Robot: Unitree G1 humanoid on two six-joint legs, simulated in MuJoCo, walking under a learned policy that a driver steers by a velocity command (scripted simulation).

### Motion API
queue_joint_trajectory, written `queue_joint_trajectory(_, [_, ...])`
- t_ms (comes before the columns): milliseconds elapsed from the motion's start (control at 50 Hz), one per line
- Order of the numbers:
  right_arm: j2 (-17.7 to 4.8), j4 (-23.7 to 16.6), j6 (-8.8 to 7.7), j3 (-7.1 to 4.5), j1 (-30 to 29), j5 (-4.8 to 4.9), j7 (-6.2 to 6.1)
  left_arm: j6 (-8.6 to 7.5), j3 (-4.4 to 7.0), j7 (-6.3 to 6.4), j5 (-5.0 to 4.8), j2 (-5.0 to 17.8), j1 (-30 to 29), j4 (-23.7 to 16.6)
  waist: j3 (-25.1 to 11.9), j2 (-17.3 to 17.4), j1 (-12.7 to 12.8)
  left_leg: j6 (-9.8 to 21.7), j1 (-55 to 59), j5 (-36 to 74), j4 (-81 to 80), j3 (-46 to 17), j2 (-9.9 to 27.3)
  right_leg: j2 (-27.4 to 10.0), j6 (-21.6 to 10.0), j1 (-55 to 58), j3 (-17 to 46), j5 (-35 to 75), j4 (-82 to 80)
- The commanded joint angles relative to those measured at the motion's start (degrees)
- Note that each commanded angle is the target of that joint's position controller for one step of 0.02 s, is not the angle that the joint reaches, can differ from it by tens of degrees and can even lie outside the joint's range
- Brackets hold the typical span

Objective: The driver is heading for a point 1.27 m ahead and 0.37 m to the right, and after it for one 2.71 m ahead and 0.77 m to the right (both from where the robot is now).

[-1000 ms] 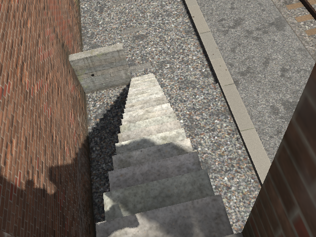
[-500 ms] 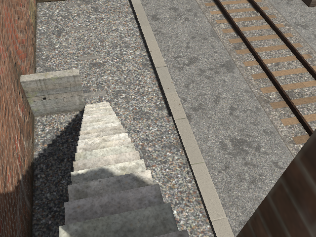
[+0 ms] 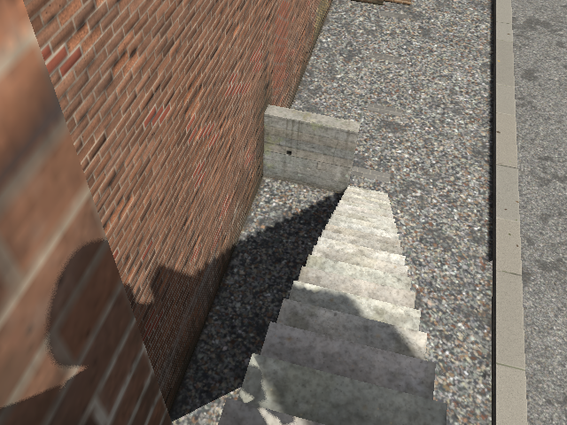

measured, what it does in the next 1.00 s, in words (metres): walks ahead, turning right: right foot, then left foot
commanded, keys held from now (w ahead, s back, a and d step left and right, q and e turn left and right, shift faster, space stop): w+q+shift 0.06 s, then w+shift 0.02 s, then w+e+shift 0.08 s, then e+shift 0.84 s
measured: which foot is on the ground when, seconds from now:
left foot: down 0.00-0.28, up 0.30-0.68, down 0.70-1.00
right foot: up 0.00-0.28, down 0.30-0.70, up 0.72-1.00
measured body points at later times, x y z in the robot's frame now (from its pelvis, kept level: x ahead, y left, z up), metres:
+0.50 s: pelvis +0.13 -0.01 +0.00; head +0.17 -0.02 +0.45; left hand +0.14 +0.23 -0.13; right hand +0.34 -0.24 -0.09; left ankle +0.18 +0.11 -0.65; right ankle +0.18 -0.10 -0.72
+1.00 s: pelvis +0.19 +0.01 +0.03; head +0.22 +0.05 +0.47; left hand +0.25 +0.21 -0.15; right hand +0.12 -0.27 -0.07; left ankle +0.20 +0.08 -0.72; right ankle +0.08 -0.17 -0.60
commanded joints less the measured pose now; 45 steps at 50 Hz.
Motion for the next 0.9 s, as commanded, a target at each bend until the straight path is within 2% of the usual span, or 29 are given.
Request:
queue_joint_trajectory(20, [-5.87,0.34,-2.61,-0.85,13.49,-2.40,-1.17,-1.42,-1.71,-0.82,1.41,-3.26,-8.75,-9.02,12.49,12.91,-3.20,2.79,9.08,6.94,-10.01,-25.01,9.37,3.98,-0.22,-35.87,7.92,-3.90,24.63])
queue_joint_trajectory(40, [-14.69,-1.31,-3.02,-3.38,12.04,-0.09,-1.16,-2.83,-0.14,-3.07,1.14,0.55,-6.12,-12.30,-0.79,14.57,-3.68,11.17,16.21,-4.53,-26.10,-47.26,17.11,3.54,2.32,-35.57,14.70,1.14,26.05])
queue_joint_trajectory(60, [-16.01,-1.38,-3.32,-4.38,7.83,0.08,-1.50,-3.94,0.67,-2.73,1.40,2.33,-8.90,-12.73,1.13,13.02,-2.93,13.54,13.77,-14.33,-31.68,-53.95,18.26,2.30,3.16,-36.28,15.83,3.64,29.14])
queue_joint_trajectory(120, [-10.91,1.76,-5.89,-2.98,7.50,-1.15,-1.57,-3.74,1.85,-2.97,0.95,2.59,-7.09,-11.07,3.05,9.90,-1.08,10.32,17.88,8.85,-19.99,-35.37,12.96,0.09,2.96,-38.95,15.60,9.20,36.33])
queue_joint_trajectory(160, [-12.03,5.83,-7.24,-3.84,14.43,-2.02,-1.92,-2.69,1.93,-3.63,0.85,2.72,-5.86,-8.69,3.26,6.29,-1.26,7.16,21.54,33.64,-16.50,-28.19,13.67,-0.82,1.83,-40.43,16.26,11.10,35.59])
queue_joint_trajectory(180, [-4.96,3.23,-4.57,-0.90,-2.65,-0.20,-2.05,-5.74,1.23,-2.51,-2.15,3.74,-3.05,-6.48,6.22,13.93,2.36,8.57,11.25,59.17,-10.68,-8.11,0.08,3.76,2.18,-26.60,8.79,5.66,14.57])
queue_joint_trajectory(200, [-5.52,4.85,-3.98,-0.93,0.76,-1.01,-2.10,-7.52,0.08,-3.05,-1.66,0.82,-7.45,-7.32,4.87,17.31,-1.45,6.45,10.44,59.99,-11.18,-3.35,-3.82,8.44,2.84,-20.35,2.65,8.01,4.41])
queue_joint_trajectory(220, [-8.03,6.01,-2.86,-2.18,0.80,-0.61,-2.57,-7.83,-0.04,-2.20,-1.94,-0.33,-3.59,-5.50,0.49,21.76,-0.57,5.93,5.37,73.34,-8.09,-1.14,-3.01,11.80,0.34,-7.83,1.78,13.95,9.13])
queue_joint_trajectory(260, [-7.86,2.22,-3.90,-2.09,-7.62,0.33,-2.79,-6.24,1.74,-0.91,-2.02,2.68,9.25,-0.20,-7.83,16.15,5.04,3.38,-0.31,72.70,-1.62,0.96,0.04,14.24,-1.92,7.95,-0.02,24.15,12.79])
queue_joint_trajectory(280, [-9.93,0.07,-5.21,-2.25,-18.96,1.68,-3.00,-5.74,3.57,0.03,-2.72,6.12,24.62,4.33,-14.19,13.21,15.38,0.65,-6.72,68.71,8.41,0.14,2.71,11.65,-2.69,23.28,5.76,32.69,15.30])
queue_joint_trajectory(300, [-10.30,-2.89,-5.73,-2.55,-28.41,3.42,-2.93,-5.15,4.67,0.80,-4.19,8.80,32.66,4.98,-11.18,3.62,24.79,-1.76,-11.73,48.36,28.86,4.12,-5.87,10.83,-6.32,27.21,7.05,38.30,-5.00])
queue_joint_trajectory(320, [-3.75,-3.93,-4.17,-0.76,-26.14,-0.28,-3.05,-4.92,3.26,0.60,-5.34,6.00,28.12,5.74,-1.66,-9.66,17.04,-1.27,-22.66,-10.01,43.58,3.01,-13.23,7.07,-6.42,24.67,19.40,55.93,-12.89])
queue_joint_trajectory(340, [3.24,-5.06,-2.28,1.27,-11.48,-1.33,-3.62,-5.56,1.38,0.99,-4.55,6.29,20.59,3.60,1.81,-16.57,0.27,-0.37,-27.85,-10.41,47.67,-5.33,-10.77,-1.45,-7.53,19.87,32.20,87.04,-6.28])
queue_joint_trajectory(380, [-1.14,-1.10,0.02,1.15,-2.72,-1.86,-3.39,-5.81,1.16,0.36,-1.92,3.92,12.99,-1.07,-2.25,-7.75,-3.93,-0.69,-25.82,-2.52,42.59,-5.75,-7.95,-2.82,-10.07,11.19,38.87,55.73,-11.86])
queue_joint_trajectory(400, [-1.58,-0.12,0.39,1.60,-1.49,-2.77,-2.21,-4.71,1.63,0.72,-0.49,5.79,10.38,-1.71,-5.57,-2.95,-6.47,-0.25,-22.00,1.18,41.88,-8.19,-6.88,-5.57,-15.31,6.35,45.32,33.35,-16.29])
queue_joint_trajectory(420, [-2.44,-0.34,0.22,1.67,-4.66,-2.88,-0.71,-3.96,2.03,0.45,0.05,5.40,7.77,-2.91,-2.58,-10.38,-4.74,0.17,-20.77,2.57,36.32,-6.04,-5.79,-2.07,-15.03,-0.86,42.04,19.19,-19.53])
queue_joint_trajectory(440, [-3.66,-1.10,-0.01,1.30,-8.03,-2.06,0.11,-3.48,1.93,0.36,-0.34,4.17,7.03,-2.90,-0.62,-11.96,-4.18,0.59,-17.65,3.55,30.15,-5.01,-5.22,0.16,-14.28,-5.95,39.73,12.47,-21.31])
queue_joint_trajectory(480, [-2.51,-3.28,1.13,1.58,-17.04,-1.85,0.95,-3.02,2.24,0.47,-2.34,3.32,12.23,-0.48,0.05,-12.48,-0.71,1.58,-14.97,4.59,21.00,-2.43,-6.50,3.71,-11.10,-5.72,40.85,7.16,-22.05])
queue_joint_trajectory(520, [-0.27,-4.17,1.85,2.98,-20.67,-1.79,1.43,-2.29,3.56,0.40,-2.27,5.47,12.06,-0.34,-0.15,-10.96,0.58,2.15,-12.06,4.72,17.34,-1.53,-7.25,5.13,-9.79,-4.04,39.29,5.78,-22.50])
queue_joint_trajectory(560, [-0.18,-2.39,1.35,3.55,-17.85,-3.51,1.90,-1.39,4.39,-0.37,-1.17,7.00,13.10,-0.57,-1.94,-9.46,1.00,2.65,-9.24,2.40,15.01,-1.57,-9.05,3.27,-10.55,-1.44,40.97,14.82,-22.36])
queue_joint_trajectory(640, [-0.34,-1.79,-1.58,4.09,-16.93,-2.22,2.67,0.44,4.78,-0.67,-1.45,7.65,9.72,-1.63,-3.57,-6.98,0.50,2.31,-3.10,3.26,0.44,-6.62,-8.37,3.72,-9.15,7.20,44.17,29.00,-19.53])
queue_joint_trajectory(660, [-1.23,-0.30,-2.70,3.49,-14.17,-2.11,2.19,-0.16,4.99,-0.50,-3.26,6.92,9.93,-0.36,-3.26,-8.16,0.67,1.90,-0.06,2.13,-4.11,-6.88,-7.63,5.22,-7.08,8.77,44.54,25.34,-18.73])
queue_joint_trajectory(680, [-2.70,2.29,-4.37,2.64,-8.21,-0.74,1.60,-0.09,4.63,0.00,-2.84,7.14,10.41,-0.40,-3.85,-8.81,-0.28,1.05,3.37,2.47,-10.48,-7.48,-6.00,5.61,-6.12,9.77,44.42,22.14,-16.43])
queue_joint_trajectory(700, [-6.27,4.49,-5.77,2.12,-4.82,-1.81,2.17,0.49,4.43,-0.23,-3.09,7.04,11.01,-1.18,-2.62,2.43,-0.23,1.36,11.23,14.87,-19.31,-13.28,-0.17,6.71,-5.71,4.17,42.66,14.85,-9.59])
queue_joint_trajectory(720, [-10.04,4.37,-6.31,1.46,-5.32,-1.68,2.28,0.89,3.88,-0.44,-2.94,5.22,17.03,-0.54,-4.79,13.47,4.43,2.76,20.62,38.08,-19.46,-23.80,12.77,12.42,-3.93,-3.38,33.80,-7.57,1.38])
queue_joint_trajectory(740, [-8.41,3.94,-5.73,1.46,-5.73,-0.17,2.35,1.44,5.54,-0.19,-2.67,10.53,17.86,1.24,-1.66,14.25,2.82,5.86,15.15,38.35,-22.21,-24.68,15.06,15.83,-2.10,-10.67,23.83,-13.53,13.88])
queue_joint_trajectory(780, [-3.64,4.28,-6.11,2.43,-8.06,0.69,2.57,1.93,5.95,-0.71,-1.35,11.37,15.96,3.91,2.01,5.09,4.36,5.96,9.36,36.52,-22.87,-21.85,14.51,10.31,-1.19,-11.21,25.11,-8.39,23.78])
queue_joint_trajectory(880, [-6.16,5.65,-7.09,1.36,-6.57,0.19,1.14,2.47,4.93,-1.10,-2.44,8.20,14.56,6.63,-0.11,5.09,2.85,3.38,10.71,35.41,-22.08,-7.29,10.69,6.76,0.90,-12.92,19.68,2.23,39.88])
queue_joint_trajectory(900, [-5.68,5.51,-7.76,1.79,-4.96,0.63,1.21,2.80,5.24,-0.80,-3.19,8.25,13.92,7.43,0.39,7.08,2.74,0.90,10.04,24.48,-24.85,-5.28,9.57,4.80,0.82,-12.78,18.68,6.37,37.85])
Keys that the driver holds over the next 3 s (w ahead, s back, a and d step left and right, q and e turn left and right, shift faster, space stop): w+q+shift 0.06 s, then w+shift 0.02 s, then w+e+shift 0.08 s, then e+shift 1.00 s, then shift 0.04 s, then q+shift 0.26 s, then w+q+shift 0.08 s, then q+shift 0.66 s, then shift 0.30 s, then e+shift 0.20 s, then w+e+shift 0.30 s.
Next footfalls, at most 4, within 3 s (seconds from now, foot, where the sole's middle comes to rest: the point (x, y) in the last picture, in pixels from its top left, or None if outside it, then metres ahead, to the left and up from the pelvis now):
0.30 right None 0.22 -0.09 -0.76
0.70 left None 0.24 0.06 -0.76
1.22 right None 0.14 -0.17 -0.76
1.78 left None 0.20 0.06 -0.76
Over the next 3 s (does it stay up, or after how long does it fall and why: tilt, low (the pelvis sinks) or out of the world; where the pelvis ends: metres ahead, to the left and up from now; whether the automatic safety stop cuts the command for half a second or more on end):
stays up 0.19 -0.08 0.01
